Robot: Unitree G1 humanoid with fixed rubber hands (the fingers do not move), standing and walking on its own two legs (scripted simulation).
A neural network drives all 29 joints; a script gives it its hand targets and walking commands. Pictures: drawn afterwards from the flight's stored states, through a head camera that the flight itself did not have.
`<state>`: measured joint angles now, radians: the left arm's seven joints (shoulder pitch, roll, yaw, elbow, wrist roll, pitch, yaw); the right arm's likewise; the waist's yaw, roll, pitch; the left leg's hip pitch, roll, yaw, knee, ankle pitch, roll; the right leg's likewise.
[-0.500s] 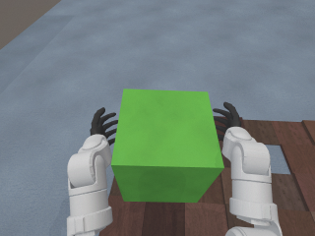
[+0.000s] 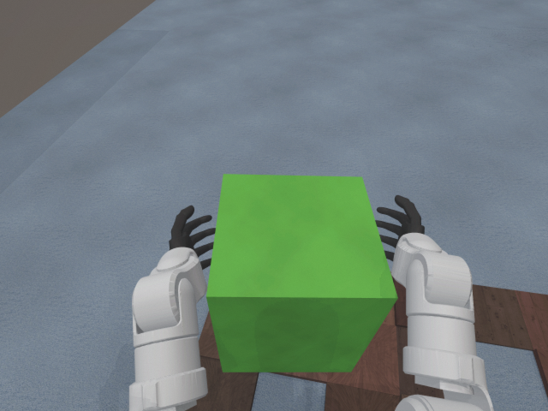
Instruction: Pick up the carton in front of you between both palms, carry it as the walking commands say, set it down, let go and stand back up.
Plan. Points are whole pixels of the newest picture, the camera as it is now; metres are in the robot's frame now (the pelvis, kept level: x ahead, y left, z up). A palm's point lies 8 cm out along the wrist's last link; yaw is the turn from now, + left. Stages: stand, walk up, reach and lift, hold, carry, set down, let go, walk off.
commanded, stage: carry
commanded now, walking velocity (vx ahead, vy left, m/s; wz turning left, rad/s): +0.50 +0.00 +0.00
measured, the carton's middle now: (290, 277) +0.33 +0.02 +0.01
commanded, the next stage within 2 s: none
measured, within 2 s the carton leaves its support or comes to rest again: neither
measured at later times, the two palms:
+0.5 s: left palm (219, 130) +0.66 +0.17 +0.06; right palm (365, 135) +0.63 -0.14 +0.06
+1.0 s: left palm (212, 58) +0.94 +0.22 +0.10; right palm (327, 60) +0.92 -0.08 +0.09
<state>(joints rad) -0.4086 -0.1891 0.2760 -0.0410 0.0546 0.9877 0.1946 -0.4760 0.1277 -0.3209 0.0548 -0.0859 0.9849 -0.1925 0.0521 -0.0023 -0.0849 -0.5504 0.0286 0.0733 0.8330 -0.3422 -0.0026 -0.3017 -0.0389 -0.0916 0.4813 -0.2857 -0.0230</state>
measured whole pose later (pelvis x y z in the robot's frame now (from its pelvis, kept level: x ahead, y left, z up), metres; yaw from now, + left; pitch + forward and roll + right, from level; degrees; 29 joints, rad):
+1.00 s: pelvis +0.70 +0.08 -0.02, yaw -1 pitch +2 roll -1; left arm 0.03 -0.13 0.04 -0.56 -0.02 1.15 0.16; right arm 0.08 0.14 -0.06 -0.55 -0.01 1.11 -0.15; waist -0.03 0.00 -0.15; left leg -0.43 0.03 0.16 0.64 -0.24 0.08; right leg -0.37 -0.06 -0.01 1.08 -0.47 0.00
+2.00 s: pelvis +1.41 +0.04 -0.05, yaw +0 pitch +4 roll +1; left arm -0.32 -0.16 0.23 -0.15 0.01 0.88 0.20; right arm -0.37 0.12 -0.21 -0.07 0.00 0.90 -0.17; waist -0.08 -0.02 0.01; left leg -0.42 -0.04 0.19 0.54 -0.20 0.12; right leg -0.45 0.00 0.00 1.27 -0.43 -0.03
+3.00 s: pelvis +2.10 +0.01 -0.03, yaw +0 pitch +4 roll +0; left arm 0.09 -0.14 0.03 -0.55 0.01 1.14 0.16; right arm 0.08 0.14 -0.05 -0.52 -0.01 1.13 -0.15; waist -0.05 0.00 -0.16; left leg -0.14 0.08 0.23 0.32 -0.24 -0.01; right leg -0.50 -0.10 -0.14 0.65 -0.28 0.01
